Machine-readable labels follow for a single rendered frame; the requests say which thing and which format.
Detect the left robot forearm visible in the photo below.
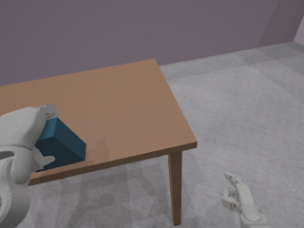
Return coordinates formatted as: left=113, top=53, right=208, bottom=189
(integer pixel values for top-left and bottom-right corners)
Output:
left=0, top=145, right=34, bottom=228

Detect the robot right hand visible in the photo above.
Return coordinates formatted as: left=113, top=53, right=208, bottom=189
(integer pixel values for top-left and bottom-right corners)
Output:
left=221, top=172, right=257, bottom=213

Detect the table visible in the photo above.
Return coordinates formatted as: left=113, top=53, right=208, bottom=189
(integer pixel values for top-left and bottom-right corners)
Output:
left=0, top=58, right=198, bottom=226

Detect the sponge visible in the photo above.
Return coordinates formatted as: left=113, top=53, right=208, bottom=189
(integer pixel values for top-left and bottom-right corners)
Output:
left=34, top=117, right=86, bottom=173

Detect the right robot forearm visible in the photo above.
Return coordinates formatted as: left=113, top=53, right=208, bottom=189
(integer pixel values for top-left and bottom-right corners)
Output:
left=238, top=203, right=271, bottom=228

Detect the robot left hand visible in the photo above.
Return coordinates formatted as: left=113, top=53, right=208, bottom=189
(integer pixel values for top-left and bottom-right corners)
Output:
left=0, top=104, right=60, bottom=172

